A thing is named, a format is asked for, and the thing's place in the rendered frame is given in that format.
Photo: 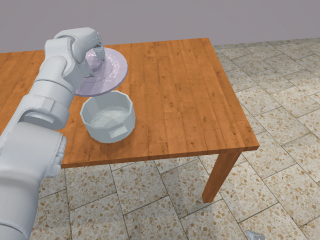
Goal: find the table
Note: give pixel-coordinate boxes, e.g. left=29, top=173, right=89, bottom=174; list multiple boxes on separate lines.
left=0, top=37, right=260, bottom=203

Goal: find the knob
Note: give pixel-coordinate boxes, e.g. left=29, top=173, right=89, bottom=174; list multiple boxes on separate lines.
left=86, top=56, right=102, bottom=72

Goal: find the robot left forearm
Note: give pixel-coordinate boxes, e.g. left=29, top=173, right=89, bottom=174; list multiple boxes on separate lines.
left=0, top=33, right=86, bottom=156

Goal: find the pot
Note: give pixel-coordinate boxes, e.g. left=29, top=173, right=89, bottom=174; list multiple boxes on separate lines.
left=80, top=90, right=136, bottom=143

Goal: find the robot left hand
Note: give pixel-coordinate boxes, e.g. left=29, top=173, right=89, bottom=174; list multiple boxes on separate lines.
left=53, top=27, right=106, bottom=78

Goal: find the lid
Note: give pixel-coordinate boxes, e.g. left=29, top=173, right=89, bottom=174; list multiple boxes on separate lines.
left=75, top=47, right=128, bottom=97

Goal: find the left robot upper arm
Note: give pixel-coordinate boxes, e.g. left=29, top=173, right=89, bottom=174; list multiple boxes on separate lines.
left=0, top=120, right=67, bottom=240

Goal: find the robot right hand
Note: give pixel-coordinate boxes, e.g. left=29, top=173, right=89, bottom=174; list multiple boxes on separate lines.
left=246, top=230, right=267, bottom=240

